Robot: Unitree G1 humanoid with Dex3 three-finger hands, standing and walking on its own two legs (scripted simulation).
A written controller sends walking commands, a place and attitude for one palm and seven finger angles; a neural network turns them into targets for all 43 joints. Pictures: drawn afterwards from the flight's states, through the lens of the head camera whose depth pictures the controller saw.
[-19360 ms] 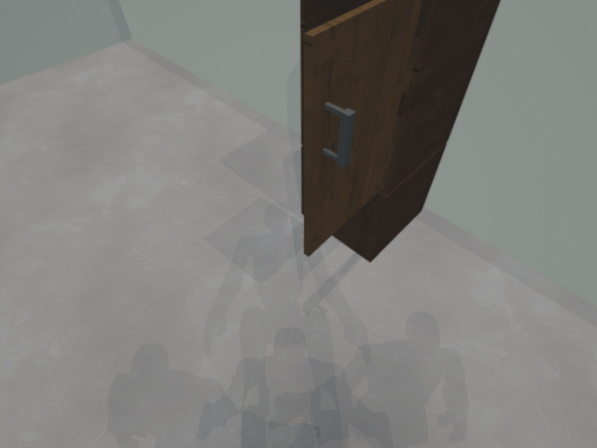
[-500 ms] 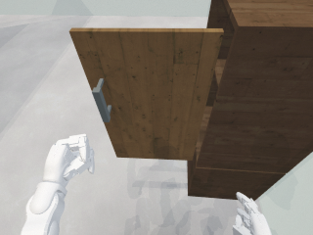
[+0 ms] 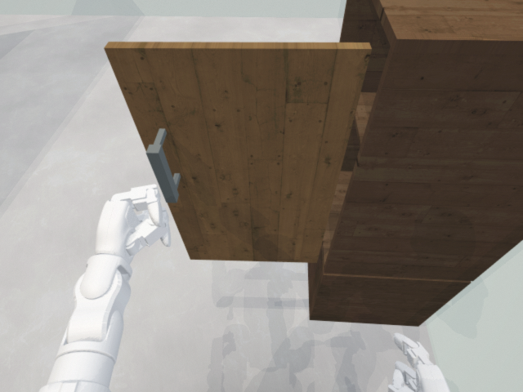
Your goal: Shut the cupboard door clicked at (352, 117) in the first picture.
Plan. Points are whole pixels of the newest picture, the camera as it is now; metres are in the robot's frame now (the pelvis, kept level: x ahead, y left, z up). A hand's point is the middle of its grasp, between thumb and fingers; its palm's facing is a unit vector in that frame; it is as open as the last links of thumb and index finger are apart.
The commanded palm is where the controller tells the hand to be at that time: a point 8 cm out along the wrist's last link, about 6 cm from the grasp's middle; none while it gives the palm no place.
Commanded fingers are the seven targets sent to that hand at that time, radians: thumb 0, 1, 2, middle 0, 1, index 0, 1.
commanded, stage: bring the fist close to the handle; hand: left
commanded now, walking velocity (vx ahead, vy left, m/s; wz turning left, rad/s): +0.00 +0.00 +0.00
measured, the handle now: (166, 167) +0.46 +0.18 +0.08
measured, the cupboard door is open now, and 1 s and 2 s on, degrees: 91 88 70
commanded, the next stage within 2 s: push the door shut along its arc in 0.50 s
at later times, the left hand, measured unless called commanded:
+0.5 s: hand (173, 216) +0.35 +0.15 +0.08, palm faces +0.01 -1.00 -0.04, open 3.1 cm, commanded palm +0.33 +0.19 +0.08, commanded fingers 0.00 0.90 0.90 -1.30 -1.50 -1.30 -1.50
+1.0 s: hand (177, 191) +0.40 +0.15 +0.08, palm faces -0.08 -1.00 -0.04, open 3.1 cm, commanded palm +0.39 +0.20 +0.08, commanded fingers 0.00 0.90 0.90 -1.30 -1.50 -1.30 -1.50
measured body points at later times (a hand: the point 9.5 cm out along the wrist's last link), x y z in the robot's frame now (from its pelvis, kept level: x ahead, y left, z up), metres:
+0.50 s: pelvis +0.00 +0.00 +0.00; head +0.03 -0.02 +0.45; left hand +0.35 +0.20 +0.09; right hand +0.12 -0.25 -0.11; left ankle +0.00 +0.12 -0.71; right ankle -0.01 -0.11 -0.71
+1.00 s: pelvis +0.00 +0.00 +0.00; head +0.05 -0.01 +0.45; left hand +0.40 +0.21 +0.09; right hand +0.10 -0.26 -0.11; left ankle +0.00 +0.12 -0.71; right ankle -0.01 -0.11 -0.71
